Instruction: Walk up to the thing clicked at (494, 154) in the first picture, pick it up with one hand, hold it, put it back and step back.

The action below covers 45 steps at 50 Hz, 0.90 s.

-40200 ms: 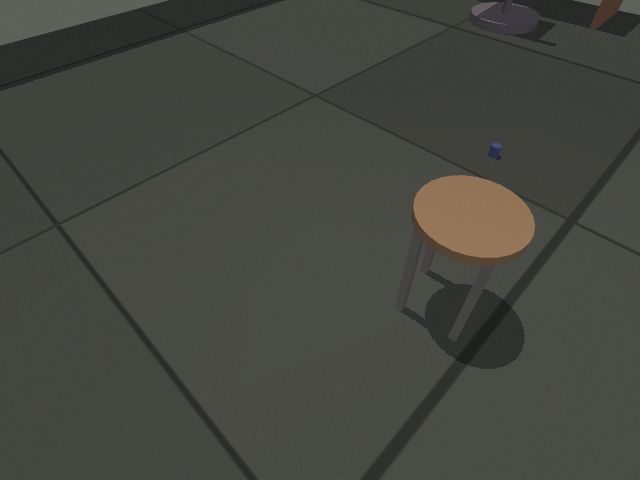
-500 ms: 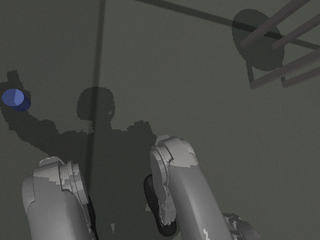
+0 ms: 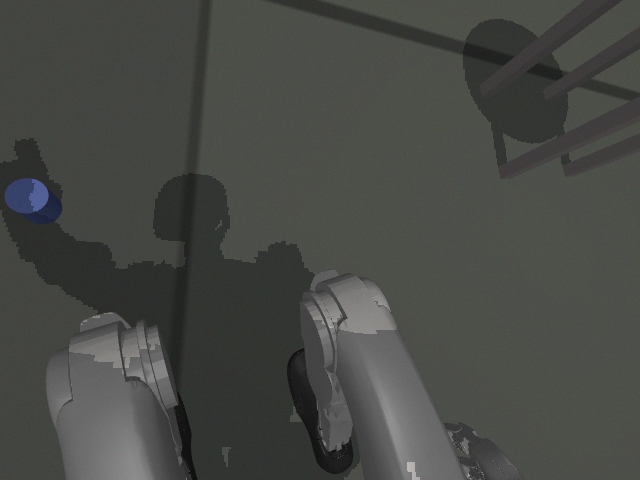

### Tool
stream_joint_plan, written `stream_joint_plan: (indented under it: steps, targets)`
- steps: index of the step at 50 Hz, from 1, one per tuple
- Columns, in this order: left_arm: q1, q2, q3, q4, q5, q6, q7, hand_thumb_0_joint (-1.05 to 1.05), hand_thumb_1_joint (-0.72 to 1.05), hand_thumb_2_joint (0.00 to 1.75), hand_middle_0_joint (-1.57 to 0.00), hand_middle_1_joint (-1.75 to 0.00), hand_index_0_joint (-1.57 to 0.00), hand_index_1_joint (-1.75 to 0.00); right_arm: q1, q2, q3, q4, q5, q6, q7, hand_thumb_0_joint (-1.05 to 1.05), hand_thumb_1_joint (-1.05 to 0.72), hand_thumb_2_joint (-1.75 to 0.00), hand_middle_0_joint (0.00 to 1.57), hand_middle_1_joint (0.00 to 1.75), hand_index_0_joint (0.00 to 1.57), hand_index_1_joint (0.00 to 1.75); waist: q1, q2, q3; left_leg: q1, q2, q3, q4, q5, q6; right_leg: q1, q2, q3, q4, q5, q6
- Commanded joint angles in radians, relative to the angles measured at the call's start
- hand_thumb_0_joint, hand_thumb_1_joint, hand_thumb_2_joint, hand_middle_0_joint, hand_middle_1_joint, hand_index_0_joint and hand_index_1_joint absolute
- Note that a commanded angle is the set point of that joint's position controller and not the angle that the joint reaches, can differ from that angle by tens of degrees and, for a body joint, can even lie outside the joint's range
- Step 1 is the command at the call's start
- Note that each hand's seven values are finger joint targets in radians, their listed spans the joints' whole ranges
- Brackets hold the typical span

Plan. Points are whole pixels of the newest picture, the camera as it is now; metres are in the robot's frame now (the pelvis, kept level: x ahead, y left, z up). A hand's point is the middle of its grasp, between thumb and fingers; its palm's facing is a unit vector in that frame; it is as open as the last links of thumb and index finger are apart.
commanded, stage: approach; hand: left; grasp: from above
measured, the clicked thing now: (35, 202) +0.49 +0.31 -0.29
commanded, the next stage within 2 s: close in in 0.66 s
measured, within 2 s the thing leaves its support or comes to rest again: neither
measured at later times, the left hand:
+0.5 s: hand (18, 161) +0.50 +0.28 -0.16, palm faces -0.38 -0.07 -0.92, open 13.8 cm
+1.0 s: hand out of the picture +0.46 +0.32 -0.19, palm faces -0.47 -0.09 -0.88, open 13.7 cm
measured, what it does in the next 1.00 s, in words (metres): stands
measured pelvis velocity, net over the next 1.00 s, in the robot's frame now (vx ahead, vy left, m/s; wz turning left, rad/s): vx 0.00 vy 0.00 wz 0.00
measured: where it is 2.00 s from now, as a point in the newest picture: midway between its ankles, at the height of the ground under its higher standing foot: (254, 451)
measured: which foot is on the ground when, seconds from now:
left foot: down 0.00-1.00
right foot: down 0.00-1.00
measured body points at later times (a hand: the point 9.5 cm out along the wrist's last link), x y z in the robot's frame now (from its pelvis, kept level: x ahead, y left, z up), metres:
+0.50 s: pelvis +0.00 +0.00 +0.00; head +0.25 +0.09 +0.37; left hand +0.52 +0.28 -0.11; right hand +0.04 -0.26 -0.08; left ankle +0.08 +0.13 -0.29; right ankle +0.10 -0.11 -0.29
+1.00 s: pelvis +0.00 +0.00 +0.00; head +0.25 +0.10 +0.35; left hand +0.48 +0.32 -0.14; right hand +0.05 -0.26 -0.09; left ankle +0.08 +0.13 -0.29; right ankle +0.10 -0.11 -0.29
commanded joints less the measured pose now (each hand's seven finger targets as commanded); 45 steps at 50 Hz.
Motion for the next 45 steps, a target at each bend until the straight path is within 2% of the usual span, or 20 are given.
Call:
stream_joint_plan:
  steps: [1,4,5,6,8,10,16,20,23,27,28,30,33,35,36,39,40,42,43,45]
  targets:
    - [-0.291,0.242,0.013,-0.134,-0.008,0.01,0.035,0.0,-0.5,0.95,-0.13,-0.99,-0.13,-0.99,0.208,-0.264,-0.081,-0.007,0.009,-0.004,-0.016,0.0,-0.91,-0.9,0.2,0.3,0.2,0.3,-0.015,0.387,-0.663,0.539,0.004,0.09,-0.228,0.141,0.03,0.286,0.024,-0.052,-0.254,0.262,-0.044]
    - [-0.275,0.235,0.01,-0.116,-0.019,0.017,0.03,0.0,-0.48,0.93,-0.15,-0.97,-0.15,-0.97,0.207,-0.265,-0.082,-0.006,0.01,-0.007,-0.017,0.0,-0.91,-0.9,0.2,0.3,0.2,0.3,-0.012,0.365,-0.649,0.528,0.003,0.09,-0.231,0.127,0.031,0.284,0.024,-0.05,-0.257,0.25,-0.044]
    - [-0.273,0.247,0.012,-0.122,-0.019,0.019,0.026,0.0,-0.54,1.01,-0.17,-0.92,-0.13,-0.96,0.205,-0.264,-0.082,-0.008,0.011,-0.009,-0.016,0.0,-0.91,-0.9,0.2,0.3,0.2,0.3,-0.007,0.37,-0.648,0.522,0.003,0.094,-0.23,0.126,0.032,0.292,0.024,-0.044,-0.263,0.248,-0.043]
    - [-0.288,0.258,0.019,-0.142,-0.018,0.02,0.025,0.0,-0.51,0.95,-0.12,-1.0,-0.12,-1.01,0.207,-0.265,-0.083,-0.007,0.01,-0.007,-0.015,0.0,-0.91,-0.9,0.2,0.3,0.2,0.3,-0.001,0.377,-0.67,0.525,0.001,0.097,-0.233,0.126,0.032,0.305,0.025,-0.042,-0.266,0.247,-0.044]
    - [-0.318,0.215,-0.008,-0.157,-0.022,0.024,0.024,0.0,-0.51,0.96,-0.11,-1.03,-0.12,-1.02,0.205,-0.261,-0.086,-0.009,0.011,-0.009,-0.015,0.0,-0.91,-0.9,0.2,0.3,0.2,0.3,-0.016,0.378,-0.686,0.546,0.005,0.091,-0.233,0.128,0.03,0.288,0.024,-0.047,-0.262,0.25,-0.044]
    - [-0.384,0.16,-0.047,-0.18,-0.031,0.023,0.024,0.0,-0.5,0.95,-0.1,-1.05,-0.12,-1.03,0.219,-0.266,-0.09,-0.003,0.013,-0.014,-0.017,0.0,-0.91,-0.9,0.2,0.3,0.2,0.3,-0.053,0.403,-0.675,0.57,0.005,0.08,-0.246,0.113,0.025,0.255,0.02,-0.055,-0.259,0.243,-0.047]
    - [-0.509,0.103,-0.107,-0.137,-0.014,0.038,0.042,0.0,-0.51,0.97,-0.1,-1.07,-0.11,-1.05,0.24,-0.27,-0.083,0.018,0.01,-0.02,-0.023,0.0,-0.91,-0.9,0.2,0.3,0.2,0.3,-0.09,0.412,-0.669,0.573,0.006,0.074,-0.247,0.101,0.021,0.221,0.023,-0.063,-0.26,0.238,-0.05]
    - [-0.532,0.136,-0.081,-0.048,0.009,0.081,0.078,0.0,-0.49,0.96,-0.11,-1.04,-0.12,-1.03,0.247,-0.275,-0.067,0.011,0.004,-0.017,-0.025,0.0,-0.91,-0.9,0.2,0.3,0.2,0.3,-0.082,0.443,-0.676,0.575,0.004,0.082,-0.252,0.13,0.017,0.233,0.024,-0.063,-0.249,0.261,-0.052]
    - [-0.501,0.162,-0.07,0.014,0.011,0.121,0.081,0.0,-0.52,0.97,-0.11,-1.04,-0.11,-1.03,0.245,-0.275,-0.051,-0.007,0.005,-0.016,-0.018,0.0,-0.91,-0.9,0.2,0.3,0.2,0.3,-0.079,0.404,-0.661,0.52,0.002,0.101,-0.23,0.144,0.032,0.271,0.031,-0.048,-0.262,0.279,-0.048]
    - [-0.428,0.225,-0.027,0.014,-0.014,0.165,0.07,0.0,-0.49,0.95,-0.13,-1.02,-0.14,-1.01,0.234,-0.272,-0.037,-0.041,0.014,-0.008,-0.014,0.0,-0.91,-0.9,0.2,0.3,0.2,0.3,-0.044,0.363,-0.72,0.482,0.004,0.114,-0.218,0.185,0.045,0.377,0.037,-0.027,-0.271,0.321,-0.037]
    - [-0.406,0.229,-0.024,0.027,-0.024,0.172,0.062,0.0,-0.49,0.96,-0.13,-1.03,-0.13,-1.02,0.23,-0.27,-0.032,-0.05,0.014,-0.005,-0.012,0.0,-0.91,-0.9,0.2,0.3,0.2,0.3,-0.049,0.358,-0.719,0.455,0.003,0.118,-0.217,0.182,0.049,0.409,0.039,-0.02,-0.275,0.322,-0.034]
    - [-0.36,0.231,-0.026,0.026,-0.048,0.179,0.04,0.0,-0.5,0.94,-0.12,-1.03,-0.13,-1.02,0.217,-0.261,-0.034,-0.057,0.024,0.001,-0.011,0.0,-0.91,-0.9,0.2,0.3,0.2,0.3,-0.036,0.325,-0.691,0.41,0.007,0.116,-0.213,0.157,0.052,0.414,0.044,-0.004,-0.277,0.287,-0.036]
    - [-0.32,0.261,-0.008,-0.034,-0.074,0.165,0.013,0.0,-0.49,0.92,-0.12,-1.03,-0.13,-1.01,0.209,-0.254,-0.031,-0.065,0.032,0.011,-0.015,0.0,-0.91,-0.9,0.2,0.3,0.2,0.3,-0.018,0.323,-0.715,0.404,0.006,0.113,-0.216,0.158,0.051,0.462,0.046,0.002,-0.274,0.28,-0.035]
    - [-0.32,0.253,-0.015,-0.082,-0.082,0.147,-0.009,0.0,-0.49,0.92,-0.12,-1.04,-0.13,-1.02,0.223,-0.254,-0.036,-0.058,0.032,0.011,-0.014,0.0,-0.91,-0.9,0.2,0.3,0.2,0.3,-0.038,0.302,-0.689,0.405,0.007,0.107,-0.207,0.157,0.053,0.447,0.044,-0.003,-0.277,0.281,-0.033]
    - [-0.344,0.249,-0.013,-0.099,-0.086,0.134,-0.016,0.0,-0.49,0.95,-0.12,-1.03,-0.13,-1.02,0.232,-0.272,-0.04,-0.058,0.032,0.009,-0.017,0.0,-0.91,-0.9,0.2,0.3,0.2,0.3,-0.058,0.28,-0.658,0.397,0.005,0.103,-0.199,0.144,0.052,0.409,0.04,-0.015,-0.285,0.266,-0.036]
    - [-0.361,0.259,-0.006,-0.186,-0.081,0.087,-0.027,0.0,-0.51,0.93,-0.11,-1.02,-0.12,-1.0,0.239,-0.264,-0.048,-0.042,0.027,0.004,-0.021,0.0,-0.91,-0.9,0.2,0.3,0.2,0.3,-0.046,0.365,-0.693,0.474,0.006,0.096,-0.207,0.141,0.037,0.399,0.036,-0.022,-0.273,0.255,-0.043]
    - [-0.39,0.262,0.001,-0.212,-0.072,0.07,-0.026,0.0,-0.52,0.93,-0.09,-1.03,-0.11,-1.01,0.253,-0.275,-0.053,-0.033,0.021,0.003,-0.022,0.0,-0.91,-0.9,0.2,0.3,0.2,0.3,-0.062,0.379,-0.706,0.497,0.008,0.089,-0.205,0.151,0.031,0.383,0.035,-0.039,-0.265,0.264,-0.045]
    - [-0.38,0.163,-0.054,-0.164,-0.074,0.046,-0.027,0.0,-0.55,0.96,-0.07,-1.04,-0.08,-1.02,0.248,-0.278,-0.057,-0.03,0.019,-0.002,-0.023,0.0,-0.9,-0.9,0.2,0.3,0.2,0.3,-0.091,0.365,-0.637,0.494,0.004,0.076,-0.21,0.111,0.025,0.297,0.032,-0.06,-0.264,0.222,-0.055]
    - [-0.392,0.139,-0.075,-0.158,-0.069,0.033,-0.025,0.0,-0.56,1.0,-0.08,-1.03,-0.08,-1.03,0.257,-0.279,-0.059,-0.024,0.017,-0.006,-0.023,0.0,-0.91,-0.9,0.2,0.3,0.2,0.3,-0.105,0.371,-0.615,0.513,0.007,0.068,-0.214,0.095,0.023,0.275,0.032,-0.066,-0.263,0.213,-0.054]
    - [-0.404,0.177,-0.068,-0.154,-0.051,0.011,-0.013,0.0,-0.52,1.04,-0.1,-1.06,-0.11,-1.06,0.262,-0.283,-0.06,-0.013,0.014,-0.011,-0.025,0.0,-0.9,-0.9,0.2,0.3,0.2,0.3,-0.092,0.395,-0.627,0.542,0.007,0.063,-0.224,0.09,0.02,0.267,0.03,-0.072,-0.253,0.212,-0.05]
